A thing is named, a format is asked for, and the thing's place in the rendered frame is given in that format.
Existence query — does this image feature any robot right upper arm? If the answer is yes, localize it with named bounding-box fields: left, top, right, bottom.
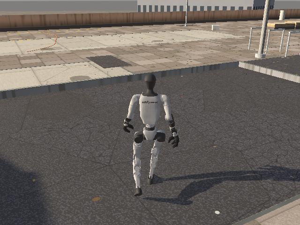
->
left=160, top=94, right=172, bottom=121

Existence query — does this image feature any robot left upper arm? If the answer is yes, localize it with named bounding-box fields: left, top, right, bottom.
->
left=127, top=94, right=140, bottom=119

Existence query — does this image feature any humanoid robot torso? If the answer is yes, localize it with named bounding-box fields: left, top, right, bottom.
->
left=139, top=94, right=161, bottom=141

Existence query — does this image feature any right robot hand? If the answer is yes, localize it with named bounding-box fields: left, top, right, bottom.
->
left=168, top=135, right=179, bottom=148

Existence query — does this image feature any left robot hand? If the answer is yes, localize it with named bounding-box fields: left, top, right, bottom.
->
left=123, top=124, right=134, bottom=133

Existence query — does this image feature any right robot forearm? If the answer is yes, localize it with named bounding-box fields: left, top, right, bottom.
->
left=168, top=114, right=178, bottom=136

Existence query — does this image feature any robot left shin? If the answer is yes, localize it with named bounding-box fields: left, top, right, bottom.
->
left=133, top=159, right=141, bottom=188

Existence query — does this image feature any left robot forearm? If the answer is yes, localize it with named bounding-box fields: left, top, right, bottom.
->
left=124, top=112, right=131, bottom=126

